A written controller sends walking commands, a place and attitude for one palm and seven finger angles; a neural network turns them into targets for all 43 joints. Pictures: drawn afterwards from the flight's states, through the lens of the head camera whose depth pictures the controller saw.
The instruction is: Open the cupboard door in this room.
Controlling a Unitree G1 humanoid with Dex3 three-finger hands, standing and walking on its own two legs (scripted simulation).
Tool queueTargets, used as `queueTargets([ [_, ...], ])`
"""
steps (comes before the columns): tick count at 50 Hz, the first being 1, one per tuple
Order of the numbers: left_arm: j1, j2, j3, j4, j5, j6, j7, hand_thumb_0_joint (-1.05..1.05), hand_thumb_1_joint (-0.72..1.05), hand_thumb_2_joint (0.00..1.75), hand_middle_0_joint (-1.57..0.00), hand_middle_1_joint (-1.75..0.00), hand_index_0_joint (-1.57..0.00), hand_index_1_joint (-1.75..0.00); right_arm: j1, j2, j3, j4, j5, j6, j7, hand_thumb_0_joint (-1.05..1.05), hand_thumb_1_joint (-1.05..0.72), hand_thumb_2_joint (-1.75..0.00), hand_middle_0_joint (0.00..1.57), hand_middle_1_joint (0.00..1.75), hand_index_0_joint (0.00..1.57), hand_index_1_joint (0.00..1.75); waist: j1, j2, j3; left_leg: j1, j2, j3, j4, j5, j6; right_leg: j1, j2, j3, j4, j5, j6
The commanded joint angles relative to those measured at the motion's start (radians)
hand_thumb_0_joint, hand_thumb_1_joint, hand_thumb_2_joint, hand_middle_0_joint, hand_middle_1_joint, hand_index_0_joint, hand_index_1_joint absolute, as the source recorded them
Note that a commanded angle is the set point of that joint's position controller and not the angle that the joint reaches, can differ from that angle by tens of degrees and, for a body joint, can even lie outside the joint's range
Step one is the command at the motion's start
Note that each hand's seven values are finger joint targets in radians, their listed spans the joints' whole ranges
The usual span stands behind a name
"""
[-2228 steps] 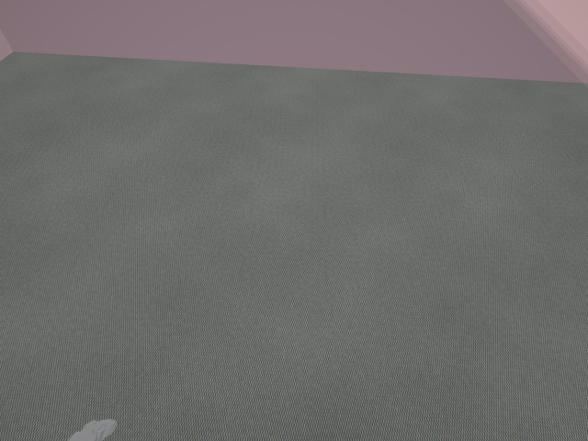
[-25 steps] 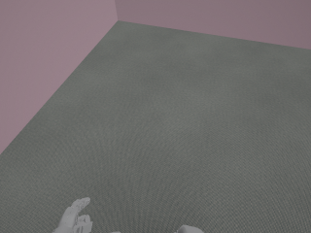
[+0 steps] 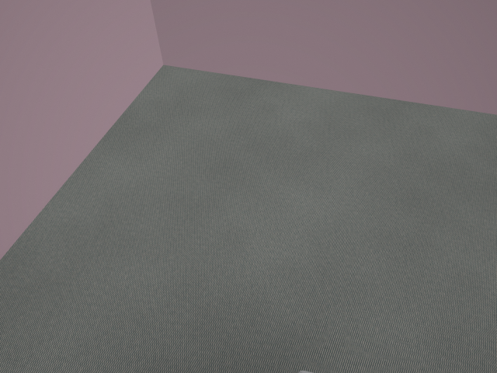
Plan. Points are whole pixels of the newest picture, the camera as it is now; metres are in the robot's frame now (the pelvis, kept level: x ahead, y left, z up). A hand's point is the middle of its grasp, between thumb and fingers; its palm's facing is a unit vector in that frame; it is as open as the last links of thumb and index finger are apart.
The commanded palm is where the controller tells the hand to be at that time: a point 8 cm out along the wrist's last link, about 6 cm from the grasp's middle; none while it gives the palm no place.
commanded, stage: walk to a spot facing it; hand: left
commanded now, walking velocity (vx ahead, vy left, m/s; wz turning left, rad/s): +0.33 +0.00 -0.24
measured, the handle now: out of the picture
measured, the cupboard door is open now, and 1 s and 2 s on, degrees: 43 43 43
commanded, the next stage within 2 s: turn to face it in 0.12 s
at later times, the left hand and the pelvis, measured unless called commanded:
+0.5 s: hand (176, 333) +0.22 +0.16 -0.20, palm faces +0.11 -0.98 -0.17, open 7.3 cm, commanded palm none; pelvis +0.21 -0.02 -0.01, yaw +5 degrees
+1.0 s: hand (179, 320) +0.24 +0.16 -0.19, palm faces +0.41 -0.88 -0.24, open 7.4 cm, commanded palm none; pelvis +0.29 -0.05 -0.02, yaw +24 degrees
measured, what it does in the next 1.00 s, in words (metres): walks ahead, turning left: right foot, then left foot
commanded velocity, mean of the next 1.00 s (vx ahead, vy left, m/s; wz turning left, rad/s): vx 0.05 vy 0.00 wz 0.47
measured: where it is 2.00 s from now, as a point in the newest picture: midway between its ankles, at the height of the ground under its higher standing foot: (278, 335)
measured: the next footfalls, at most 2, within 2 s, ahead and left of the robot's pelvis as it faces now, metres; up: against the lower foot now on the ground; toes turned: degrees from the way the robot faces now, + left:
right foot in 0.10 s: +0.15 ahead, -0.15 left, +0.00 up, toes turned -7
left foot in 0.40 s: +0.29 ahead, +0.10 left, +0.00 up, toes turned +10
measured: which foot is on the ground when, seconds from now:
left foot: down 0.00-0.10, up 0.12-0.38, down 0.40-0.66, up 0.68-0.96, down 0.98-1.00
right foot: up 0.00-0.08, down 0.10-0.40, up 0.42-0.64, down 0.66-0.98, up 1.00-1.00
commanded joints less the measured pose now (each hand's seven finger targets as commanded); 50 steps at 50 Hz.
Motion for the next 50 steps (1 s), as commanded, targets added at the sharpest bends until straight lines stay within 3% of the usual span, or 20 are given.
queueTargets([
  [1, -0.007, 0.022, 0.003, -0.067, 0.003, -0.025, -0.008, 0.0, 0.9, 0.9, -0.2, -0.3, -0.2, -0.3, 0.058, -0.189, -0.048, -0.01, 0.003, 0.006, 0.007, 0.0, -0.9, -0.9, 0.2, 0.3, 0.2, 0.3, -0.004, 0.137, 0.002, -0.107, 0.203, -0.084, -0.199, -0.235, 0.12, 0.202, 0.029, -0.08, -0.237, 0.092, 0.017],
  [3, 0.104, 0.072, 0.02, -0.033, 0.005, -0.027, 0.001, 0.0, 0.9, 0.9, -0.2, -0.3, -0.2, -0.3, 0.024, -0.169, -0.041, -0.011, 0.004, 0.017, 0.011, 0.0, -0.9, -0.9, 0.2, 0.3, 0.2, 0.3, 0.057, 0.049, 0.005, -0.208, 0.133, -0.032, -0.042, -0.327, 0.068, 0.375, 0.041, -0.053, -0.343, 0.054, 0.001],
  [4, 0.197, 0.141, 0.036, -0.009, 0.009, -0.036, 0.01, 0.0, 0.9, 0.9, -0.2, -0.3, -0.2, -0.3, -0.002, -0.126, -0.031, -0.027, 0.013, 0.02, 0.017, 0.0, -0.9, -0.9, 0.2, 0.3, 0.2, 0.3, 0.11, -0.126, 0.01, -0.337, 0.03, 0.063, 0.21, -0.348, 0.023, 0.472, -0.09, 0.161, -0.488, -0.125, -0.054],
  [5, 0.282, 0.245, 0.056, 0.014, 0.004, -0.041, 0.022, 0.0, 0.9, 0.9, -0.2, -0.3, -0.2, -0.3, -0.03, -0.073, -0.017, -0.067, 0.021, 0.019, 0.024, 0.0, -0.9, -0.9, 0.2, 0.3, 0.2, 0.3, 0.146, -0.384, -0.015, -0.504, -0.051, 0.08, 0.501, -0.437, 0.004, 0.551, -0.316, 0.546, -0.708, -0.295, -0.168],
  [6, 0.276, 0.242, 0.05, 0.005, -0.005, -0.04, 0.035, 0.0, 0.9, 0.9, -0.2, -0.3, -0.2, -0.3, -0.085, -0.115, -0.022, -0.088, 0.018, 0.014, 0.022, 0.0, -0.9, -0.9, 0.2, 0.3, 0.2, 0.3, 0.145, -0.281, 0.004, -0.549, -0.003, -0.045, 0.66, -0.395, 0.016, 0.525, -0.364, 0.647, -0.758, -0.295, -0.236],
  [10, 0.082, 0.1, 0.013, -0.028, 0.0, -0.056, 0.052, 0.0, 0.9, 0.9, -0.2, -0.3, -0.2, -0.3, -0.042, -0.072, -0.021, -0.026, 0.011, 0.023, 0.022, 0.0, -0.9, -0.9, 0.2, 0.3, 0.2, 0.3, 0.008, -0.139, 0.02, -0.385, 0.073, -0.092, 0.567, -0.176, -0.005, 0.315, -0.257, 0.245, -0.692, 0.157, -0.168],
  [17, 0.022, 0.11, 0.008, -0.001, -0.012, -0.053, 0.056, 0.0, 0.9, 0.9, -0.2, -0.3, -0.2, -0.3, 0.099, -0.047, -0.005, 0.03, 0.017, 0.024, 0.027, 0.0, -0.9, -0.9, 0.2, 0.3, 0.2, 0.3, -0.053, -0.053, -0.025, -0.038, -0.023, -0.009, 0.05, 0.146, 0.008, 0.315, -0.15, -0.058, -0.493, 0.396, -0.052],
  [18, 0.038, 0.09, 0.004, -0.012, -0.015, -0.044, 0.056, 0.0, 0.9, 0.9, -0.2, -0.3, -0.2, -0.3, 0.159, -0.102, -0.015, 0.042, 0.013, 0.018, 0.023, 0.0, -0.9, -0.9, 0.2, 0.3, 0.2, 0.3, -0.071, 0.06, -0.077, 0.088, 0.006, -0.068, 0.029, 0.306, 0.031, 0.262, -0.114, -0.093, -0.346, 0.346, -0.014],
  [20, 0.06, 0.046, -0.008, -0.056, -0.022, -0.027, 0.062, 0.0, 0.9, 0.9, -0.2, -0.3, -0.2, -0.3, 0.259, -0.254, -0.045, 0.034, 0.005, 0.028, -0.004, 0.0, -0.9, -0.9, 0.2, 0.3, 0.2, 0.3, -0.107, 0.33, -0.165, 0.231, 0.339, -0.533, -0.073, 0.588, 0.255, 0.021, 0.06, -0.083, 0.097, -0.35, 0.058],
  [23, -0.072, 0.06, -0.002, -0.097, -0.012, -0.012, 0.06, 0.0, 0.9, 0.9, -0.2, -0.3, -0.2, -0.3, 0.134, -0.192, -0.032, -0.006, 0.007, 0.038, -0.023, 0.0, -0.9, -0.9, 0.2, 0.3, 0.2, 0.3, -0.068, 0.279, -0.071, 0.062, 0.275, -0.489, -0.079, 0.552, 0.244, -0.083, -0.008, 0.059, 0.238, -0.23, 0.07],
  [31, 0.044, 0.067, 0.018, -0.109, -0.015, 0.014, 0.058, 0.0, 0.9, 0.9, -0.2, -0.3, -0.2, -0.3, -0.088, -0.222, -0.06, -0.109, 0.013, 0.081, -0.011, 0.0, -0.9, -0.9, 0.2, 0.3, 0.2, 0.3, 0.026, 0.145, -0.094, -0.206, 0.092, -0.365, -0.027, 0.08, 0.13, 0.326, 0.061, -0.008, -0.366, 0.058, 0.072],
  [32, 0.075, 0.127, 0.03, -0.116, -0.004, 0.006, 0.065, 0.0, 0.9, 0.9, -0.2, -0.3, -0.2, -0.3, -0.107, -0.187, -0.06, -0.131, 0.02, 0.086, -0.003, 0.0, -0.9, -0.9, 0.2, 0.3, 0.2, 0.3, 0.047, -0.014, -0.078, -0.326, 0.002, -0.291, 0.076, -0.076, 0.069, 0.414, -0.047, 0.106, -0.541, 0.014, 0.046],
  [33, 0.066, 0.223, 0.048, -0.136, 0.009, 0.004, 0.071, 0.0, 0.9, 0.9, -0.2, -0.3, -0.2, -0.3, -0.116, -0.124, -0.051, -0.162, 0.021, 0.089, 0.008, 0.0, -0.9, -0.9, 0.2, 0.3, 0.2, 0.3, 0.053, -0.298, -0.035, -0.449, -0.125, -0.117, 0.306, -0.287, -0.008, 0.409, -0.316, 0.384, -0.685, -0.058, -0.054],
  [34, 0.031, 0.247, 0.042, -0.163, 0.004, 0.01, 0.067, 0.0, 0.9, 0.9, -0.2, -0.3, -0.2, -0.3, -0.141, -0.151, -0.058, -0.176, 0.014, 0.09, 0.018, 0.0, -0.9, -0.9, 0.2, 0.3, 0.2, 0.3, 0.058, -0.259, -0.021, -0.394, -0.097, -0.125, 0.547, -0.371, -0.002, 0.278, -0.417, 0.414, -0.717, -0.036, -0.133],
  [37, -0.075, 0.153, 0.024, -0.192, 0.001, -0.002, 0.078, 0.0, 0.9, 0.9, -0.2, -0.3, -0.2, -0.3, -0.128, -0.121, -0.056, -0.149, 0.017, 0.104, 0.026, 0.0, -0.9, -0.9, 0.2, 0.3, 0.2, 0.3, -0.015, -0.173, 0.007, -0.403, -0.027, -0.132, 0.716, -0.26, -0.023, 0.28, -0.302, 0.176, -0.589, 0.379, -0.117],
  [39, -0.029, 0.153, 0.019, -0.178, 0.002, -0.015, 0.075, 0.0, 0.9, 0.9, -0.2, -0.3, -0.2, -0.3, -0.151, -0.1, -0.04, -0.156, 0.021, 0.101, 0.032, 0.0, -0.9, -0.9, 0.2, 0.3, 0.2, 0.3, -0.002, -0.181, -0.011, -0.381, -0.036, -0.081, 0.559, -0.258, -0.037, 0.403, -0.256, 0.044, -0.504, 0.746, -0.089],
  [44, 0.033, 0.225, 0.031, -0.163, 0.001, -0.016, 0.072, 0.0, 0.9, 0.9, -0.2, -0.3, -0.2, -0.3, -0.185, -0.104, -0.022, -0.183, 0.026, 0.091, 0.039, 0.0, -0.9, -0.9, 0.2, 0.3, 0.2, 0.3, 0.017, -0.187, -0.086, -0.236, -0.095, 0.014, 0.235, -0.166, -0.019, 0.515, -0.257, -0.033, -0.372, 1.007, -0.061],
  [47, -0.02, 0.231, 0.034, -0.188, -0.013, -0.012, 0.064, 0.0, 0.9, 0.9, -0.2, -0.3, -0.2, -0.3, -0.046, -0.187, -0.041, -0.163, 0.015, 0.085, 0.035, 0.0, -0.9, -0.9, 0.2, 0.3, 0.2, 0.3, -0.07, -0.123, -0.164, 0.09, -0.074, -0.006, 0.006, 0.16, 0.025, 0.345, -0.226, -0.112, -0.124, 0.843, 0.019],
  [49, -0.074, 0.134, 0.006, -0.273, -0.021, 0.002, 0.061, 0.0, 0.9, 0.9, -0.2, -0.3, -0.2, -0.3, 0.095, -0.379, -0.086, -0.146, 0.015, 0.084, 0.024, 0.0, -0.9, -0.9, 0.2, 0.3, 0.2, 0.3, -0.134, 0.301, -0.228, 0.331, 0.376, -0.553, -0.018, 0.883, 0.312, -0.104, -0.024, -0.054, 0.288, -0.343, 0.114],
  [50, -0.106, 0.155, 0.01, -0.3, -0.012, 0.019, 0.069, 0.0, 0.9, 0.9, -0.2, -0.3, -0.2, -0.3, 0.09, -0.393, -0.089, -0.146, 0.018, 0.085, 0.015, 0.0, -0.9, -0.9, 0.2, 0.3, 0.2, 0.3, -0.127, 0.137, -0.192, 0.277, 0.394, -0.535, -0.007, 0.709, 0.333, -0.156, -0.041, 0.045, 0.332, -0.326, 0.11],
])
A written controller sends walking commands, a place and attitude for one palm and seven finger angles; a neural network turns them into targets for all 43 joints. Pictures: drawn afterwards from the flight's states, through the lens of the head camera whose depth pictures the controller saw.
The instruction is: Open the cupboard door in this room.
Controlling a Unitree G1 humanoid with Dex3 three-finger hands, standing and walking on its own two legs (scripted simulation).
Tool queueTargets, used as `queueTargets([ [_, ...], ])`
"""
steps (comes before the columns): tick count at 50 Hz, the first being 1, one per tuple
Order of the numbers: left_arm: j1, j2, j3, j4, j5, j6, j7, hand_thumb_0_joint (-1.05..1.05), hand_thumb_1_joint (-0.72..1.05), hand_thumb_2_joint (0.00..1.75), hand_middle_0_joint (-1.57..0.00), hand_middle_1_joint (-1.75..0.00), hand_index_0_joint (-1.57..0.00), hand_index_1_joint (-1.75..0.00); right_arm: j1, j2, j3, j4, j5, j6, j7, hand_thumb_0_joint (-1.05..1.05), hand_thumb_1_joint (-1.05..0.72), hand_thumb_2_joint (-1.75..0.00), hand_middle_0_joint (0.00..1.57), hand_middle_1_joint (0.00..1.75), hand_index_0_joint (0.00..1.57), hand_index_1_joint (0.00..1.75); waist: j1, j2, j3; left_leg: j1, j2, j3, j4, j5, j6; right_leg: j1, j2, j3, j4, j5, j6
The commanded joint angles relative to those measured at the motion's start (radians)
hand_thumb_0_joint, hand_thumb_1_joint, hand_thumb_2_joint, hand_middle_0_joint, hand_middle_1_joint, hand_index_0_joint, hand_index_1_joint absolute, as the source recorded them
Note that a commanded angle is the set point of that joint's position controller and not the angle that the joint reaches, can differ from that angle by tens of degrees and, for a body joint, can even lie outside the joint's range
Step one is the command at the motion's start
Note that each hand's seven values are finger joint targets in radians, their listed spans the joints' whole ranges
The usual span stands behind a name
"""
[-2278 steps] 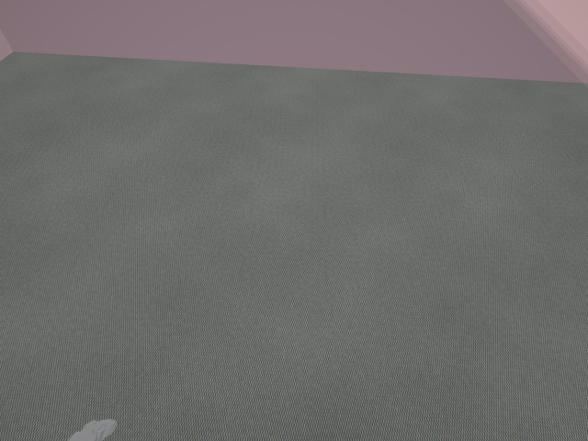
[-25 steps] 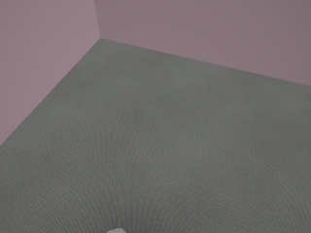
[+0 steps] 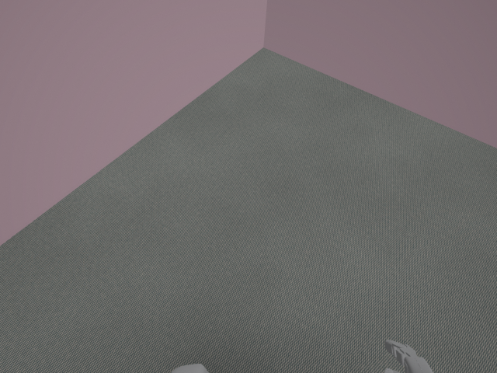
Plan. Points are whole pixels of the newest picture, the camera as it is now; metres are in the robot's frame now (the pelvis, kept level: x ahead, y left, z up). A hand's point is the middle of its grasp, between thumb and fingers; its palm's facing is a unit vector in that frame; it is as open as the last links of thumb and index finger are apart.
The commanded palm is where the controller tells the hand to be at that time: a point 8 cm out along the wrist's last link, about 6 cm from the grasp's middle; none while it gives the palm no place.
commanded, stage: turn to face it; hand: left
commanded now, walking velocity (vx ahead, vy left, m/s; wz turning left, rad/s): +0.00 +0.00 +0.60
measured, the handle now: out of the picture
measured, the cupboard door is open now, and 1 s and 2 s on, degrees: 43 43 43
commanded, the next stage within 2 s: none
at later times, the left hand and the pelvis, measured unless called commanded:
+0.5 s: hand out of the picture +0.04 +0.15 -0.15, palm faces +0.31 -0.92 -0.24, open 7.4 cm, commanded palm none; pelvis +0.04 -0.05 +0.02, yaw +19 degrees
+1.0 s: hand out of the picture +0.02 +0.14 -0.14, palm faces +0.58 -0.76 -0.29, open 7.4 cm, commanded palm none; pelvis +0.07 -0.09 +0.01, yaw +38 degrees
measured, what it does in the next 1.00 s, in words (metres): steps to the right, turning left: right foot, then left foot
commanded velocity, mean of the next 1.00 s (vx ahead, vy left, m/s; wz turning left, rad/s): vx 0.00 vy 0.00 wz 0.60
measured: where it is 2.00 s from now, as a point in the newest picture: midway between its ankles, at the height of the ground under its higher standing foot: outside the picture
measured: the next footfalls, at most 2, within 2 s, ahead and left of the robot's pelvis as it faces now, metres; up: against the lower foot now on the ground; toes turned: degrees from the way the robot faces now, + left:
right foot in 0.26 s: +0.10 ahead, -0.17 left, +0.00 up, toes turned +8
left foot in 0.56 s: +0.03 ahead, +0.08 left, +0.00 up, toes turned +27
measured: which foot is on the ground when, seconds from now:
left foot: down 0.00-0.26, up 0.28-0.54, down 0.56-0.86, up 0.88-1.00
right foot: up 0.00-0.24, down 0.26-0.56, up 0.58-0.84, down 0.86-1.00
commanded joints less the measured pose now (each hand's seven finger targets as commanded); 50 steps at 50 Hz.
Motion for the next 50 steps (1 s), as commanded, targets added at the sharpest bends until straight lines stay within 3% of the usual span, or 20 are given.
queueTargets([
  [1, -0.117, 0.095, 0.034, -0.159, 0.003, 0.002, 0.023, 0.0, 0.9, 0.9, -0.2, -0.3, -0.2, -0.3, 0.222, -0.254, -0.069, -0.016, -0.002, -0.015, -0.034, 0.0, -0.9, -0.9, 0.2, 0.3, 0.2, 0.3, -0.086, 0.232, -0.241, 0.334, 0.385, -0.484, -0.159, 0.609, 0.247, -0.359, 0.026, 0.197, 0.413, -0.143, 0.043],
  [4, -0.068, 0.103, 0.04, -0.118, 0.004, 0.021, 0.005, 0.0, 0.9, 0.9, -0.2, -0.3, -0.2, -0.3, 0.064, -0.184, -0.046, -0.051, -0.006, -0.012, -0.038, 0.0, -0.9, -0.9, 0.2, 0.3, 0.2, 0.3, -0.007, 0.245, -0.141, 0.142, 0.235, -0.315, -0.192, 0.389, 0.141, -0.238, 0.049, 0.184, 0.287, 0.002, 0.041],
  [11, 0.055, 0.111, 0.045, -0.1, 0.003, 0.006, 0.001, 0.0, 0.9, 0.9, -0.2, -0.3, -0.2, -0.3, -0.014, -0.187, -0.061, -0.077, -0.002, 0.01, -0.025, 0.0, -0.9, -0.9, 0.2, 0.3, 0.2, 0.3, 0.054, 0.189, -0.128, -0.102, 0.129, -0.338, -0.118, 0.042, 0.068, 0.125, 0.135, 0.116, -0.236, 0.187, 0.018],
  [12, 0.087, 0.169, 0.056, -0.102, 0.013, -0.005, 0.008, 0.0, 0.9, 0.9, -0.2, -0.3, -0.2, -0.3, -0.02, -0.145, -0.058, -0.09, 0.006, 0.012, -0.02, 0.0, -0.9, -0.9, 0.2, 0.3, 0.2, 0.3, 0.077, 0.043, -0.115, -0.188, 0.039, -0.271, 0.017, -0.079, 0.013, 0.184, 0.032, 0.229, -0.413, 0.144, -0.01],
  [13, 0.084, 0.258, 0.072, -0.113, 0.027, -0.014, 0.018, 0.0, 0.9, 0.9, -0.2, -0.3, -0.2, -0.3, -0.002, -0.063, -0.046, -0.111, 0.01, 0.011, -0.013, 0.0, -0.9, -0.9, 0.2, 0.3, 0.2, 0.3, 0.08, -0.266, -0.126, -0.304, -0.09, -0.11, 0.277, -0.315, -0.059, 0.206, -0.26, 0.562, -0.566, 0.129, -0.121],
  [14, 0.051, 0.273, 0.061, -0.13, 0.018, -0.01, 0.017, 0.0, 0.9, 0.9, -0.2, -0.3, -0.2, -0.3, -0.014, -0.086, -0.046, -0.121, 0.002, 0.011, -0.006, 0.0, -0.9, -0.9, 0.2, 0.3, 0.2, 0.3, 0.078, -0.227, -0.129, -0.233, -0.047, -0.141, 0.501, -0.386, -0.047, 0.074, -0.34, 0.574, -0.584, 0.148, -0.2],
  [16, -0.038, 0.191, 0.047, -0.146, 0.015, -0.016, 0.025, 0.0, 0.9, 0.9, -0.2, -0.3, -0.2, -0.3, 0.005, -0.082, -0.05, -0.086, 0.002, 0.019, -0.004, 0.0, -0.9, -0.9, 0.2, 0.3, 0.2, 0.3, 0.02, -0.253, -0.102, -0.253, 0.007, -0.151, 0.672, -0.287, -0.056, 0.046, -0.242, 0.442, -0.515, 0.304, -0.191],
  [18, -0.077, 0.155, 0.038, -0.153, 0.019, -0.016, 0.028, 0.0, 0.9, 0.9, -0.2, -0.3, -0.2, -0.3, 0.019, -0.045, -0.036, -0.069, 0.007, 0.021, 0.005, 0.0, -0.9, -0.9, 0.2, 0.3, 0.2, 0.3, -0.002, -0.206, -0.103, -0.187, 0.024, -0.099, 0.541, -0.265, -0.076, 0.063, -0.187, 0.252, -0.456, 0.544, -0.165],
  [21, 0.007, 0.188, 0.05, -0.117, 0.02, -0.022, 0.027, 0.0, 0.9, 0.9, -0.2, -0.3, -0.2, -0.3, -0.023, -0.009, -0.017, -0.07, 0.013, 0.012, 0.009, 0.0, -0.9, -0.9, 0.2, 0.3, 0.2, 0.3, 0.048, -0.151, -0.142, -0.119, -0.003, -0.02, 0.26, -0.266, -0.083, 0.2, -0.193, 0.189, -0.372, 0.79, -0.161],
  [26, 0.003, 0.201, 0.061, -0.098, 0.002, -0.013, 0.016, 0.0, 0.9, 0.9, -0.2, -0.3, -0.2, -0.3, 0.087, -0.058, -0.024, -0.045, 0.011, -0.001, 0.005, 0.0, -0.9, -0.9, 0.2, 0.3, 0.2, 0.3, -0.006, -0.119, -0.189, 0.142, -0.009, -0.009, -0.13, 0.025, -0.046, 0.133, -0.179, 0.081, -0.185, 0.714, -0.067],
  [27, 0.003, 0.158, 0.056, -0.117, -0.002, -0.007, 0.011, 0.0, 0.9, 0.9, -0.2, -0.3, -0.2, -0.3, 0.133, -0.136, -0.045, -0.042, 0.004, -0.009, 0.003, 0.0, -0.9, -0.9, 0.2, 0.3, 0.2, 0.3, -0.03, 0.098, -0.232, 0.313, 0.15, -0.217, -0.185, 0.268, 0.022, -0.061, -0.102, 0.029, -0.009, 0.455, -0.004],
  [28, -0.037, 0.089, 0.032, -0.168, -0.007, -0.002, 0.007, 0.0, 0.9, 0.9, -0.2, -0.3, -0.2, -0.3, 0.208, -0.243, -0.071, -0.035, -0.002, -0.009, -0.007, 0.0, -0.9, -0.9, 0.2, 0.3, 0.2, 0.3, -0.076, 0.381, -0.231, 0.408, 0.405, -0.525, -0.203, 0.69, 0.191, -0.312, 0.02, 0.039, 0.201, -0.183, 0.06],
  [29, -0.113, 0.116, 0.032, -0.192, 0.006, 0.01, 0.013, 0.0, 0.9, 0.9, -0.2, -0.3, -0.2, -0.3, 0.26, -0.252, -0.074, -0.01, -0.004, -0.004, -0.018, 0.0, -0.9, -0.9, 0.2, 0.3, 0.2, 0.3, -0.1, 0.225, -0.214, 0.357, 0.432, -0.523, -0.191, 0.591, 0.249, -0.343, 0.022, 0.148, 0.323, -0.175, 0.042],
  [33, -0.1, 0.097, 0.038, -0.13, 0.001, 0.016, 0.007, 0.0, 0.9, 0.9, -0.2, -0.3, -0.2, -0.3, 0.112, -0.156, -0.048, -0.033, -0.004, -0.018, -0.043, 0.0, -0.9, -0.9, 0.2, 0.3, 0.2, 0.3, -0.015, 0.244, -0.167, 0.235, 0.231, -0.329, -0.177, 0.539, 0.141, -0.29, 0.041, 0.196, 0.308, 0.023, 0.041],
  [41, 0.03, 0.103, 0.043, -0.1, -0.004, 0.003, 0.009, 0.0, 0.9, 0.9, -0.2, -0.3, -0.2, -0.3, 0.021, -0.162, -0.06, -0.059, 0.001, 0.004, -0.031, 0.0, -0.9, -0.9, 0.2, 0.3, 0.2, 0.3, 0.055, 0.183, -0.152, -0.034, 0.129, -0.358, -0.095, 0.206, 0.07, 0.151, 0.126, 0.14, -0.303, 0.218, 0.013],
  [42, 0.07, 0.174, 0.057, -0.098, 0.009, -0.01, 0.017, 0.0, 0.9, 0.9, -0.2, -0.3, -0.2, -0.3, 0.019, -0.111, -0.055, -0.073, 0.01, 0.006, -0.024, 0.0, -0.9, -0.9, 0.2, 0.3, 0.2, 0.3, 0.077, -0.01, -0.149, -0.172, 0.027, -0.28, 0.051, -0.011, 0.006, 0.261, -0.02, 0.301, -0.484, 0.19, -0.026],
  [43, 0.063, 0.256, 0.07, -0.105, 0.022, -0.014, 0.023, 0.0, 0.9, 0.9, -0.2, -0.3, -0.2, -0.3, 0.02, -0.054, -0.046, -0.099, 0.011, 0.005, -0.016, 0.0, -0.9, -0.9, 0.2, 0.3, 0.2, 0.3, 0.081, -0.298, -0.125, -0.274, -0.099, -0.112, 0.309, -0.351, -0.063, 0.237, -0.3, 0.568, -0.575, 0.25, -0.145],
  [44, 0.039, 0.251, 0.06, -0.121, 0.015, -0.016, 0.024, 0.0, 0.9, 0.9, -0.2, -0.3, -0.2, -0.3, 0.034, -0.09, -0.05, -0.095, 0.002, 0.009, -0.01, 0.0, -0.9, -0.9, 0.2, 0.3, 0.2, 0.3, 0.068, -0.226, -0.127, -0.233, -0.04, -0.161, 0.522, -0.374, -0.048, 0.109, -0.349, 0.557, -0.567, 0.216, -0.218],
  [46, -0.061, 0.169, 0.041, -0.138, 0.01, -0.016, 0.027, 0.0, 0.9, 0.9, -0.2, -0.3, -0.2, -0.3, 0.027, -0.074, -0.053, -0.061, 0.001, 0.022, -0.004, 0.0, -0.9, -0.9, 0.2, 0.3, 0.2, 0.3, 0.012, -0.219, -0.079, -0.246, 0.004, -0.156, 0.665, -0.261, -0.062, 0.063, -0.221, 0.391, -0.513, 0.368, -0.187],
  [50, -0.043, 0.165, 0.041, -0.127, 0.015, -0.023, 0.028, 0.0, 0.9, 0.9, -0.2, -0.3, -0.2, -0.3, 0.006, -0.023, -0.028, -0.052, 0.011, 0.024, 0.009, 0.0, -0.9, -0.9, 0.2, 0.3, 0.2, 0.3, 0.02, -0.16, -0.106, -0.15, 0.009, -0.059, 0.381, -0.241, -0.089, 0.151, -0.18, 0.188, -0.432, 0.691, -0.163],
])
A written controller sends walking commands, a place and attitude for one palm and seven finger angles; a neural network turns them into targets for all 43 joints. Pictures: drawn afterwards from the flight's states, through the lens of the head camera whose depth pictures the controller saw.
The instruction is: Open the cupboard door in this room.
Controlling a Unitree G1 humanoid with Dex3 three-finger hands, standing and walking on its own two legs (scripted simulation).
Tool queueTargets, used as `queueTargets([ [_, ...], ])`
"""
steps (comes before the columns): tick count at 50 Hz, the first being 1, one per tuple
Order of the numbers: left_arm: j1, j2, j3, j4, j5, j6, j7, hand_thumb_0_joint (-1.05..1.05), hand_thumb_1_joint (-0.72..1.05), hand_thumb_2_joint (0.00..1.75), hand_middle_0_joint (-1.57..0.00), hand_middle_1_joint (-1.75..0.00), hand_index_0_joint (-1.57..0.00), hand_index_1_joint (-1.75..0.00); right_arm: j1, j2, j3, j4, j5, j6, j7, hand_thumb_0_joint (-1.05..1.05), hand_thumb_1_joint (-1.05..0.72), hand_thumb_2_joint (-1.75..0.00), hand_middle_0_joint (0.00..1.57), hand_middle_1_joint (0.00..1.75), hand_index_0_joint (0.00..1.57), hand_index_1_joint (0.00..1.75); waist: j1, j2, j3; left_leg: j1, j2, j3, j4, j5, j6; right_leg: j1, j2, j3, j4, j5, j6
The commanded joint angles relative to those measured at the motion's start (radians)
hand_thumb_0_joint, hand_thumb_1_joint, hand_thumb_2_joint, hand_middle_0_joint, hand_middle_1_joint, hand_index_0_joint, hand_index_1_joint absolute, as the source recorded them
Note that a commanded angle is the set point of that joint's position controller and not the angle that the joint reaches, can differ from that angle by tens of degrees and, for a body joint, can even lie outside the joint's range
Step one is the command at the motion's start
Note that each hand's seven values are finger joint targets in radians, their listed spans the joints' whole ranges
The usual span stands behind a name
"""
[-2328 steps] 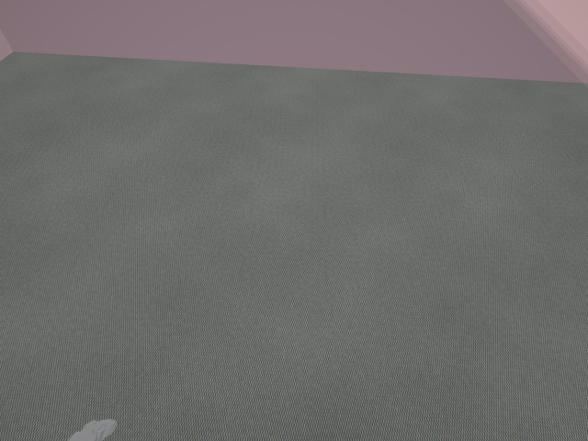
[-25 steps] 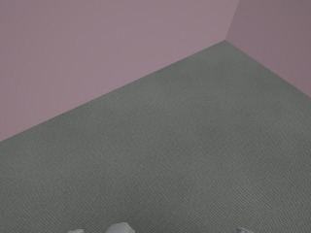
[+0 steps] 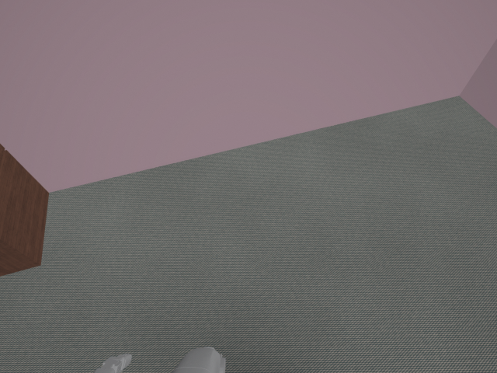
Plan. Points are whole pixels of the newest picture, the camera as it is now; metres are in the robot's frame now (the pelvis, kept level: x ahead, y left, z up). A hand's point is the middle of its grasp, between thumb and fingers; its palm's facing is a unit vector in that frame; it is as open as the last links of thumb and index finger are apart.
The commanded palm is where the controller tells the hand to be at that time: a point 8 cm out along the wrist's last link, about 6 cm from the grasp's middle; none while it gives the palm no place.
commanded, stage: turn to face it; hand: left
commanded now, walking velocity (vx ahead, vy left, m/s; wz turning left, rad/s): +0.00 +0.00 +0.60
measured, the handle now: out of the picture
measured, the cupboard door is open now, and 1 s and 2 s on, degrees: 43 43 43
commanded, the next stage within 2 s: take the last steps up to it in 1.62 s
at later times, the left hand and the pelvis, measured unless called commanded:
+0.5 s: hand out of the picture +0.05 +0.23 -0.16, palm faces +0.31 -0.90 -0.29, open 7.4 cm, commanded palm none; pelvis +0.02 -0.02 -0.01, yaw +18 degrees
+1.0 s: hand out of the picture -0.04 +0.23 -0.17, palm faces +0.60 -0.77 -0.23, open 7.4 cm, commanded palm none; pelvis +0.02 +0.00 +0.00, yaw +36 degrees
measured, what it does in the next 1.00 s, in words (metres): steps on the spot, turning left: left foot, then right foot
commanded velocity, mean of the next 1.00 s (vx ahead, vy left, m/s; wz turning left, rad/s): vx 0.00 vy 0.00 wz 0.60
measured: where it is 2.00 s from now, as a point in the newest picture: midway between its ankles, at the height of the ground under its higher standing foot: outside the picture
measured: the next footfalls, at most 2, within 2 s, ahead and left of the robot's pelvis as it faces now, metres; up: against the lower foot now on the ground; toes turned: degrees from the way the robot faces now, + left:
left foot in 0.18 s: +0.04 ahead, +0.14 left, +0.00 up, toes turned +10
right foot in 0.48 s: +0.10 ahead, -0.13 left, +0.00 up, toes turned +16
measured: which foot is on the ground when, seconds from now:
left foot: up 0.00-0.16, down 0.18-0.48, up 0.50-0.78, down 0.80-1.00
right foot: down 0.00-0.18, up 0.20-0.46, down 0.48-0.80, up 0.82-1.00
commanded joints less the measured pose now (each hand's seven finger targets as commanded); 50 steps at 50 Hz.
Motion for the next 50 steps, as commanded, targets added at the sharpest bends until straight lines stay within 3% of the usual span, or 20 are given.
queueTargets([
  [1, 0.056, 0.196, 0.05, -0.047, 0.005, -0.027, 0.013, 0.0, 0.9, 0.9, -0.2, -0.3, -0.2, -0.3, -0.081, -0.03, 0.001, -0.111, 0.007, -0.04, 0.012, 0.0, -0.9, -0.9, 0.2, 0.3, 0.2, 0.3, 0.055, -0.2, -0.127, 0.012, 0.019, 0.071, -0.193, -0.003, -0.013, 0.174, -0.238, 0.09, -0.162, 0.58, -0.12],
  [4, 0.085, 0.227, 0.062, -0.025, 0.006, -0.024, 0.01, 0.0, 0.9, 0.9, -0.2, -0.3, -0.2, -0.3, -0.069, -0.029, 0.008, -0.114, 0.011, -0.05, 0.011, 0.0, -0.9, -0.9, 0.2, 0.3, 0.2, 0.3, 0.06, -0.211, -0.157, 0.085, 0.004, 0.108, -0.378, 0.029, 0.001, 0.22, -0.261, 0.067, -0.096, 0.636, -0.113],
  [7, 0.056, 0.214, 0.066, -0.028, -0.009, -0.016, 0.001, 0.0, 0.9, 0.9, -0.2, -0.3, -0.2, -0.3, 0.03, -0.085, -0.005, -0.092, 0.006, -0.061, 0.009, 0.0, -0.9, -0.9, 0.2, 0.3, 0.2, 0.3, -0.002, -0.12, -0.192, 0.336, 0.028, 0.066, -0.652, 0.302, 0.034, 0.07, -0.228, -0.021, 0.09, 0.463, -0.018],
  [8, 0.064, 0.158, 0.06, -0.059, -0.016, -0.007, -0.005, 0.0, 0.9, 0.9, -0.2, -0.3, -0.2, -0.3, 0.088, -0.193, -0.032, -0.09, -0.005, -0.07, 0.002, 0.0, -0.9, -0.9, 0.2, 0.3, 0.2, 0.3, -0.032, 0.159, -0.234, 0.508, 0.252, -0.234, -0.686, 0.588, 0.14, -0.176, -0.115, -0.081, 0.295, 0.095, 0.061],
  [9, -0.008, 0.112, 0.036, -0.106, -0.013, -0.001, -0.004, 0.0, 0.9, 0.9, -0.2, -0.3, -0.2, -0.3, 0.163, -0.272, -0.05, -0.074, -0.007, -0.064, -0.009, 0.0, -0.9, -0.9, 0.2, 0.3, 0.2, 0.3, -0.077, 0.299, -0.218, 0.519, 0.441, -0.455, -0.715, 0.874, 0.293, -0.34, -0.028, -0.018, 0.478, -0.389, 0.091],
  [10, -0.061, 0.135, 0.041, -0.12, -0.005, 0.01, 0.0, 0.0, 0.9, 0.9, -0.2, -0.3, -0.2, -0.3, 0.185, -0.27, -0.051, -0.062, -0.01, -0.063, -0.02, 0.0, -0.9, -0.9, 0.2, 0.3, 0.2, 0.3, -0.085, 0.163, -0.205, 0.462, 0.43, -0.447, -0.707, 0.72, 0.321, -0.356, -0.031, 0.071, 0.576, -0.342, 0.077],
  [14, -0.031, 0.117, 0.047, -0.057, -0.008, 0.016, -0.01, 0.0, 0.9, 0.9, -0.2, -0.3, -0.2, -0.3, 0.021, -0.179, -0.025, -0.094, -0.01, -0.073, -0.039, 0.0, -0.9, -0.9, 0.2, 0.3, 0.2, 0.3, 0.003, 0.173, -0.148, 0.322, 0.24, -0.255, -0.709, 0.613, 0.215, -0.282, -0.011, 0.102, 0.529, -0.145, 0.075],
  [20, 0.01, 0.106, 0.042, -0.051, -0.013, 0.01, -0.01, 0.0, 0.9, 0.9, -0.2, -0.3, -0.2, -0.3, -0.012, -0.192, -0.035, -0.098, -0.013, -0.058, -0.032, 0.0, -0.9, -0.9, 0.2, 0.3, 0.2, 0.3, 0.017, 0.179, -0.142, 0.21, 0.191, -0.298, -0.696, 0.473, 0.195, -0.058, 0.07, 0.056, 0.18, -0.112, 0.059],
  [22, 0.091, 0.126, 0.049, -0.035, -0.012, -0.001, -0.006, 0.0, 0.9, 0.9, -0.2, -0.3, -0.2, -0.3, -0.052, -0.182, -0.038, -0.112, -0.005, -0.054, -0.028, 0.0, -0.9, -0.9, 0.2, 0.3, 0.2, 0.3, 0.061, 0.138, -0.151, 0.114, 0.148, -0.286, -0.626, 0.406, 0.155, 0.11, 0.078, 0.05, -0.027, 0.025, 0.052],
  [23, 0.129, 0.172, 0.062, -0.032, -0.005, -0.011, 0.002, 0.0, 0.9, 0.9, -0.2, -0.3, -0.2, -0.3, -0.059, -0.139, -0.034, -0.127, 0.003, -0.052, -0.023, 0.0, -0.9, -0.9, 0.2, 0.3, 0.2, 0.3, 0.085, 0.011, -0.153, -0.001, 0.072, -0.237, -0.505, 0.259, 0.103, 0.221, -0.029, 0.16, -0.202, 0.002, 0.027],
  [24, 0.131, 0.264, 0.079, -0.037, 0.011, -0.018, 0.01, 0.0, 0.9, 0.9, -0.2, -0.3, -0.2, -0.3, -0.048, -0.069, -0.024, -0.147, 0.007, -0.052, -0.016, 0.0, -0.9, -0.9, 0.2, 0.3, 0.2, 0.3, 0.089, -0.292, -0.131, -0.144, -0.075, -0.046, -0.268, -0.04, 0.021, 0.246, -0.308, 0.454, -0.319, -0.005, -0.079],
  [25, 0.102, 0.276, 0.067, -0.05, 0.005, -0.015, 0.007, 0.0, 0.9, 0.9, -0.2, -0.3, -0.2, -0.3, -0.058, -0.096, -0.026, -0.156, -0.003, -0.051, -0.007, 0.0, -0.9, -0.9, 0.2, 0.3, 0.2, 0.3, 0.083, -0.275, -0.116, -0.097, -0.038, -0.053, -0.041, -0.138, 0.027, 0.104, -0.396, 0.466, -0.333, 0.023, -0.157],
  [28, -0.022, 0.169, 0.045, -0.078, 0.001, -0.017, 0.013, 0.0, 0.9, 0.9, -0.2, -0.3, -0.2, -0.3, -0.039, -0.083, -0.027, -0.108, -0.003, -0.033, 0.003, 0.0, -0.9, -0.9, 0.2, 0.3, 0.2, 0.3, 0.011, -0.256, -0.072, -0.08, 0.031, -0.038, 0.13, 0.009, 0.009, 0.035, -0.25, 0.224, -0.262, 0.212, -0.13],
  [34, 0.092, 0.22, 0.059, -0.03, 0.007, -0.025, 0.011, 0.0, 0.9, 0.9, -0.2, -0.3, -0.2, -0.3, -0.105, -0.026, 0.005, -0.117, 0.01, -0.044, 0.013, 0.0, -0.9, -0.9, 0.2, 0.3, 0.2, 0.3, 0.072, -0.206, -0.128, 0.043, 0.007, 0.092, -0.286, -0.005, -0.004, 0.208, -0.26, 0.078, -0.136, 0.612, -0.119],
  [38, 0.074, 0.224, 0.068, -0.022, -0.007, -0.017, 0.001, 0.0, 0.9, 0.9, -0.2, -0.3, -0.2, -0.3, -0.003, -0.067, -0.002, -0.096, 0.007, -0.059, 0.008, 0.0, -0.9, -0.9, 0.2, 0.3, 0.2, 0.3, 0.014, -0.173, -0.172, 0.274, -0.001, 0.098, -0.613, 0.232, 0.027, 0.123, -0.239, -0.012, 0.035, 0.536, -0.031],
  [39, 0.065, 0.189, 0.066, -0.044, -0.015, -0.009, -0.003, 0.0, 0.9, 0.9, -0.2, -0.3, -0.2, -0.3, 0.065, -0.152, -0.02, -0.085, 0.0, -0.069, 0.004, 0.0, -0.9, -0.9, 0.2, 0.3, 0.2, 0.3, -0.026, 0.024, -0.22, 0.452, 0.141, -0.082, -0.682, 0.457, 0.088, -0.055, -0.178, -0.068, 0.214, 0.308, 0.031],
  [40, 0.026, 0.11, 0.042, -0.092, -0.018, -0.004, -0.009, 0.0, 0.9, 0.9, -0.2, -0.3, -0.2, -0.3, 0.144, -0.265, -0.05, -0.077, -0.007, -0.069, -0.005, 0.0, -0.9, -0.9, 0.2, 0.3, 0.2, 0.3, -0.069, 0.319, -0.223, 0.551, 0.413, -0.432, -0.713, 0.871, 0.251, -0.324, -0.039, -0.067, 0.444, -0.352, 0.101],
  [41, -0.039, 0.134, 0.038, -0.115, -0.006, 0.009, -0.003, 0.0, 0.9, 0.9, -0.2, -0.3, -0.2, -0.3, 0.193, -0.283, -0.052, -0.056, -0.006, -0.064, -0.017, 0.0, -0.9, -0.9, 0.2, 0.3, 0.2, 0.3, -0.086, 0.199, -0.221, 0.513, 0.45, -0.437, -0.698, 0.825, 0.317, -0.358, -0.039, 0.052, 0.565, -0.36, 0.081],
  [45, -0.036, 0.122, 0.046, -0.051, -0.008, 0.015, -0.007, 0.0, 0.9, 0.9, -0.2, -0.3, -0.2, -0.3, 0.053, -0.177, -0.021, -0.082, -0.006, -0.079, -0.043, 0.0, -0.9, -0.9, 0.2, 0.3, 0.2, 0.3, -0.004, 0.156, -0.17, 0.387, 0.253, -0.251, -0.701, 0.748, 0.22, -0.319, -0.025, 0.113, 0.608, -0.125, 0.082],
  [50, -0.05, 0.113, 0.042, -0.052, -0.009, 0.018, -0.01, 0.0, 0.9, 0.9, -0.2, -0.3, -0.2, -0.3, 0.052, -0.178, -0.024, -0.069, -0.008, -0.077, -0.039, 0.0, -0.9, -0.9, 0.2, 0.3, 0.2, 0.3, -0.002, 0.14, -0.157, 0.349, 0.221, -0.273, -0.723, 0.613, 0.219, -0.24, 0.012, 0.101, 0.413, -0.12, 0.082],
])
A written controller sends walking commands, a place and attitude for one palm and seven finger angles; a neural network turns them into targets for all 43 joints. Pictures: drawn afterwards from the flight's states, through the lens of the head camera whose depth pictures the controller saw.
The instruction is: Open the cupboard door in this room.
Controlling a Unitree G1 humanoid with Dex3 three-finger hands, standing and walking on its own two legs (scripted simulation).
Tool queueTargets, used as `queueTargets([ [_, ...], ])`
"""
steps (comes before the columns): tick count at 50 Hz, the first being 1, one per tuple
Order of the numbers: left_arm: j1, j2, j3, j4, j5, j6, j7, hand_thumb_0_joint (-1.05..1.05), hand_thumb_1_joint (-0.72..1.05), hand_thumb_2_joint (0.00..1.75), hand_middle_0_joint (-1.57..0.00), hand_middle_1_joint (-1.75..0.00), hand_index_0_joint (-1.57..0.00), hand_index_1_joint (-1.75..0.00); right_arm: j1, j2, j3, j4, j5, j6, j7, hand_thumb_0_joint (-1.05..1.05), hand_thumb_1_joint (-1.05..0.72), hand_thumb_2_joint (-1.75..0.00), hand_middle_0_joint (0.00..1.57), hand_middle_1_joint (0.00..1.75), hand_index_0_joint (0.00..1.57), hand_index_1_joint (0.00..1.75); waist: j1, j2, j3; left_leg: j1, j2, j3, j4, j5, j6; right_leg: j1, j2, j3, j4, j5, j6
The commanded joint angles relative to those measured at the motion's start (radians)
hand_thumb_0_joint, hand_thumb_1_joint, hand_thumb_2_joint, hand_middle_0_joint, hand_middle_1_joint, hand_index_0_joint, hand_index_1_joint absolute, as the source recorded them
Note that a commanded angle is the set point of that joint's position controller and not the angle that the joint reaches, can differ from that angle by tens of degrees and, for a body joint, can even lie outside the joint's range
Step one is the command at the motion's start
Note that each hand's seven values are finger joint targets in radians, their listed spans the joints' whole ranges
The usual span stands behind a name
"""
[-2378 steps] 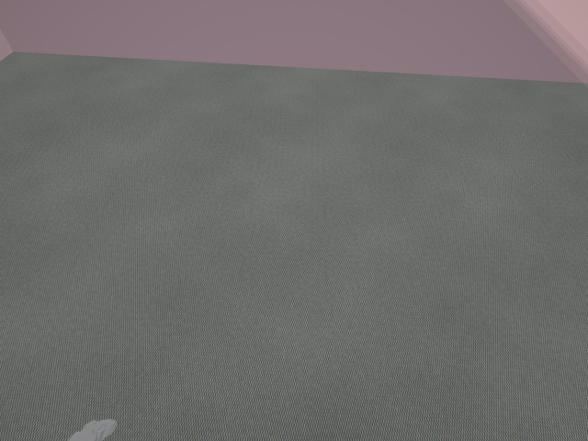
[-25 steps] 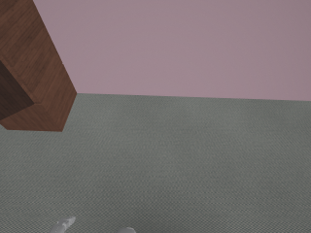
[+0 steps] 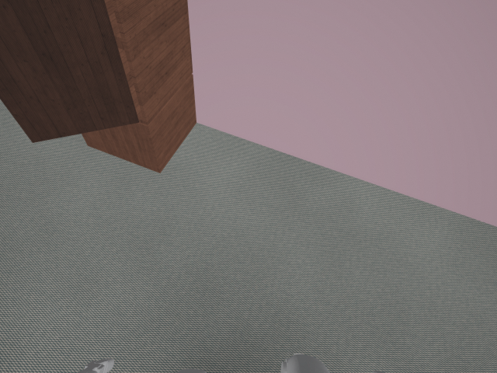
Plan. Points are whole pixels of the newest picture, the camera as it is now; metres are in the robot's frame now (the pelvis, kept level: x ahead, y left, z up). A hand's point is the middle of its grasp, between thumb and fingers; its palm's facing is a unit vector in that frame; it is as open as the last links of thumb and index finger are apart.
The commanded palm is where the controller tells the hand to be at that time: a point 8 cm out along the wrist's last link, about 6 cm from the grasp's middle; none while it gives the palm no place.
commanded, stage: turn to face it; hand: left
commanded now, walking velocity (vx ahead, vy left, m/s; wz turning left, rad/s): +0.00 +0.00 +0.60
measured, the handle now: out of the picture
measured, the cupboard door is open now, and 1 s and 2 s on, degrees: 43 43 43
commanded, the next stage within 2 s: take the last steps up to it in 0.62 s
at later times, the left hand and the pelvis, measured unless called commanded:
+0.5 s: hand out of the picture +0.01 +0.18 -0.18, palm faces +0.30 -0.93 -0.21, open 7.4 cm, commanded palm none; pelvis +0.02 -0.02 -0.01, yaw +17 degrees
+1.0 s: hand out of the picture -0.03 +0.15 -0.16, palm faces +0.50 -0.84 -0.22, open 7.4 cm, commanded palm none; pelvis +0.04 -0.02 +0.01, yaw +28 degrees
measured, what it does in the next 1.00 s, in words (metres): steps on the spot, turning left: right foot, then left foot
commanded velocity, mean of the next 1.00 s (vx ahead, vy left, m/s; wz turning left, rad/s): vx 0.09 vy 0.05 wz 0.34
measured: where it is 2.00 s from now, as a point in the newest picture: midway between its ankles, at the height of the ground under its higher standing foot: (168, 333)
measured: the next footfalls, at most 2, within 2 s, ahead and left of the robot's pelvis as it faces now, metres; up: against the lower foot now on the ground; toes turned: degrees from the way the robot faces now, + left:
right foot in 0.20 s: +0.05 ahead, -0.17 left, +0.00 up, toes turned +7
left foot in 0.50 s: +0.03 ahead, +0.10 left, +0.00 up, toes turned +21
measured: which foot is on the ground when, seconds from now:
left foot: down 0.00-0.20, up 0.22-0.48, down 0.50-0.82, up 0.84-1.00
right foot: up 0.00-0.18, down 0.20-0.50, up 0.52-0.80, down 0.82-1.00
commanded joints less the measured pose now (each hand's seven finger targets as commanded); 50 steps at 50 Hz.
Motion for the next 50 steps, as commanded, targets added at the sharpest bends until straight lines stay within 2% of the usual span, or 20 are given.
queueTargets([
  [1, -0.035, 0.055, 0.011, -0.1, 0.0, -0.029, 0.004, 0.0, 0.9, 0.9, -0.2, -0.3, -0.2, -0.3, 0.052, -0.232, -0.071, -0.045, -0.005, -0.015, -0.012, 0.0, -0.9, -0.9, 0.2, 0.3, 0.2, 0.3, -0.032, 0.199, -0.153, 0.146, 0.23, -0.257, -0.159, 0.369, 0.127, 0.001, 0.021, 0.012, -0.128, 0.002, 0.001],
  [6, 0.011, 0.056, 0.009, -0.096, -0.006, -0.038, 0.011, 0.0, 0.9, 0.9, -0.2, -0.3, -0.2, -0.3, 0.013, -0.236, -0.084, -0.055, -0.006, -0.001, -0.007, 0.0, -0.9, -0.9, 0.2, 0.3, 0.2, 0.3, -0.008, 0.229, -0.152, 0.037, 0.191, -0.327, -0.116, 0.341, 0.104, 0.207, 0.082, -0.011, -0.397, 0.052, -0.021],
  [8, 0.093, 0.089, 0.019, -0.078, -0.006, -0.052, 0.019, 0.0, 0.9, 0.9, -0.2, -0.3, -0.2, -0.3, -0.025, -0.21, -0.08, -0.07, 0.004, 0.001, -0.002, 0.0, -0.9, -0.9, 0.2, 0.3, 0.2, 0.3, 0.04, 0.177, -0.176, -0.08, 0.132, -0.306, -0.03, 0.242, 0.049, 0.409, 0.053, 0.015, -0.635, 0.186, -0.034],
  [10, 0.112, 0.216, 0.039, -0.081, 0.018, -0.064, 0.028, 0.0, 0.9, 0.9, -0.2, -0.3, -0.2, -0.3, -0.02, -0.122, -0.068, -0.106, 0.012, 0.0, 0.01, 0.0, -0.9, -0.9, 0.2, 0.3, 0.2, 0.3, 0.054, -0.22, -0.15, -0.313, -0.073, -0.018, 0.372, -0.334, -0.074, 0.472, -0.377, 0.389, -0.811, 0.248, -0.208],
  [11, 0.083, 0.187, 0.029, -0.092, 0.011, -0.067, 0.03, 0.0, 0.9, 0.9, -0.2, -0.3, -0.2, -0.3, -0.015, -0.151, -0.073, -0.098, 0.0, 0.005, 0.013, 0.0, -0.9, -0.9, 0.2, 0.3, 0.2, 0.3, 0.036, -0.168, -0.132, -0.288, -0.014, -0.049, 0.554, -0.329, -0.065, 0.37, -0.381, 0.35, -0.786, 0.314, -0.26],
  [15, 0.006, 0.111, 0.01, -0.102, 0.011, -0.069, 0.028, 0.0, 0.9, 0.9, -0.2, -0.3, -0.2, -0.3, -0.031, -0.11, -0.057, -0.069, 0.007, 0.022, 0.027, 0.0, -0.9, -0.9, 0.2, 0.3, 0.2, 0.3, -0.007, -0.188, -0.087, -0.231, 0.039, 0.024, 0.566, -0.23, -0.093, 0.329, -0.234, 0.062, -0.701, 0.624, -0.212],
  [19, 0.09, 0.156, 0.023, -0.06, 0.017, -0.07, 0.025, 0.0, 0.9, 0.9, -0.2, -0.3, -0.2, -0.3, -0.081, -0.072, -0.038, -0.069, 0.013, 0.013, 0.032, 0.0, -0.9, -0.9, 0.2, 0.3, 0.2, 0.3, 0.034, -0.143, -0.098, -0.135, 0.016, 0.103, 0.293, -0.219, -0.089, 0.388, -0.242, 0.026, -0.645, 0.728, -0.199],
  [23, 0.095, 0.156, 0.026, -0.036, 0.002, -0.063, 0.017, 0.0, 0.9, 0.9, -0.2, -0.3, -0.2, -0.3, 0.01, -0.108, -0.037, -0.038, 0.009, -0.005, 0.024, 0.0, -0.9, -0.9, 0.2, 0.3, 0.2, 0.3, -0.016, -0.107, -0.145, 0.095, 0.008, 0.108, -0.05, 0.03, -0.059, 0.323, -0.207, -0.045, -0.483, 0.666, -0.112],
  [24, 0.094, 0.121, 0.023, -0.053, -0.006, -0.058, 0.013, 0.0, 0.9, 0.9, -0.2, -0.3, -0.2, -0.3, 0.056, -0.178, -0.052, -0.03, 0.002, -0.016, 0.019, 0.0, -0.9, -0.9, 0.2, 0.3, 0.2, 0.3, -0.041, 0.059, -0.2, 0.252, 0.138, -0.034, -0.104, 0.271, -0.006, 0.186, -0.147, -0.101, -0.339, 0.493, -0.056],
  [25, 0.089, 0.048, 0.001, -0.086, -0.012, -0.053, 0.009, 0.0, 0.9, 0.9, -0.2, -0.3, -0.2, -0.3, 0.123, -0.275, -0.073, -0.023, -0.005, -0.02, 0.011, 0.0, -0.9, -0.9, 0.2, 0.3, 0.2, 0.3, -0.067, 0.339, -0.229, 0.349, 0.391, -0.342, -0.117, 0.672, 0.144, -0.015, -0.029, -0.126, -0.146, -0.121, 0.006],
  [26, 0.051, 0.05, -0.004, -0.103, 0.0, -0.041, 0.016, 0.0, 0.9, 0.9, -0.2, -0.3, -0.2, -0.3, 0.155, -0.3, -0.075, -0.011, -0.007, -0.01, 0.004, 0.0, -0.9, -0.9, 0.2, 0.3, 0.2, 0.3, -0.083, 0.273, -0.231, 0.26, 0.443, -0.338, -0.123, 0.578, 0.212, 0.008, -0.023, -0.037, -0.026, -0.249, -0.017],
  [30, 0.025, 0.041, 0.001, -0.036, -0.002, -0.028, 0.009, 0.0, 0.9, 0.9, -0.2, -0.3, -0.2, -0.3, 0.037, -0.197, -0.044, -0.024, -0.008, -0.023, -0.027, 0.0, -0.9, -0.9, 0.2, 0.3, 0.2, 0.3, -0.023, 0.222, -0.143, 0.155, 0.296, -0.219, -0.143, 0.539, 0.157, -0.009, -0.013, 0.018, 0.009, -0.076, -0.024],
  [36, 0.069, 0.014, -0.009, -0.005, -0.002, -0.03, 0.004, 0.0, 0.9, 0.9, -0.2, -0.3, -0.2, -0.3, 0.01, -0.193, -0.043, -0.008, -0.008, -0.016, -0.024, 0.0, -0.9, -0.9, 0.2, 0.3, 0.2, 0.3, -0.01, 0.218, -0.163, 0.112, 0.251, -0.18, -0.153, 0.389, 0.131, 0.15, 0.043, -0.031, -0.274, -0.029, -0.036],
  [39, 0.174, 0.025, 0.001, 0.03, 0.004, -0.05, -0.001, 0.0, 0.9, 0.9, -0.2, -0.3, -0.2, -0.3, -0.031, -0.178, -0.043, -0.007, 0.001, -0.009, -0.014, 0.0, -0.9, -0.9, 0.2, 0.3, 0.2, 0.3, 0.047, 0.183, -0.145, -0.063, 0.163, -0.152, -0.103, -0.05, 0.074, 0.389, 0.064, -0.063, -0.559, 0.105, -0.045],
  [40, 0.218, 0.078, 0.014, 0.04, 0.015, -0.061, 0.001, 0.0, 0.9, 0.9, -0.2, -0.3, -0.2, -0.3, -0.032, -0.137, -0.041, -0.019, 0.008, -0.006, -0.006, 0.0, -0.9, -0.9, 0.2, 0.3, 0.2, 0.3, 0.073, 0.024, -0.105, -0.231, 0.061, -0.077, 0.061, -0.248, 0.018, 0.494, -0.048, 0.077, -0.722, -0.039, -0.077],
  [41, 0.245, 0.174, 0.036, 0.033, 0.026, -0.067, 0.006, 0.0, 0.9, 0.9, -0.2, -0.3, -0.2, -0.3, -0.046, -0.076, -0.029, -0.056, 0.011, -0.009, 0.006, 0.0, -0.9, -0.9, 0.2, 0.3, 0.2, 0.3, 0.097, -0.287, -0.054, -0.415, -0.049, 0.051, 0.329, -0.363, -0.045, 0.509, -0.329, 0.449, -0.91, -0.26, -0.186],
  [42, 0.234, 0.194, 0.032, 0.014, 0.014, -0.062, 0.006, 0.0, 0.9, 0.9, -0.2, -0.3, -0.2, -0.3, -0.119, -0.137, -0.039, -0.085, -0.005, -0.003, 0.018, 0.0, -0.9, -0.9, 0.2, 0.3, 0.2, 0.3, 0.109, -0.175, 0.017, -0.399, 0.009, -0.007, 0.504, -0.328, -0.041, 0.349, -0.416, 0.49, -0.976, -0.308, -0.241],
  [43, 0.196, 0.165, 0.033, 0.01, 0.014, -0.08, 0.011, 0.0, 0.9, 0.9, -0.2, -0.3, -0.2, -0.3, -0.119, -0.13, -0.047, -0.074, -0.006, -0.002, 0.021, 0.0, -0.9, -0.9, 0.2, 0.3, 0.2, 0.3, 0.075, -0.18, 0.02, -0.409, 0.042, -0.046, 0.606, -0.24, -0.039, 0.305, -0.376, 0.502, -0.961, -0.304, -0.251],
  [46, 0.106, 0.085, 0.014, 0.004, 0.008, -0.11, 0.006, 0.0, 0.9, 0.9, -0.2, -0.3, -0.2, -0.3, -0.062, -0.107, -0.051, -0.028, -0.006, 0.001, 0.042, 0.0, -0.9, -0.9, 0.2, 0.3, 0.2, 0.3, 0.012, -0.128, 0.02, -0.355, 0.09, -0.014, 0.633, -0.033, -0.069, 0.269, -0.278, 0.193, -0.932, -0.04, -0.187],
  [50, 0.212, 0.092, 0.02, 0.068, 0.012, -0.128, 0.004, 0.0, 0.9, 0.9, -0.2, -0.3, -0.2, -0.3, -0.089, -0.053, -0.038, -0.023, 0.001, -0.009, 0.055, 0.0, -0.9, -0.9, 0.2, 0.3, 0.2, 0.3, 0.052, -0.088, -0.03, -0.328, 0.076, 0.072, 0.413, -0.022, -0.086, 0.421, -0.258, 0.054, -0.888, 0.217, -0.176],
])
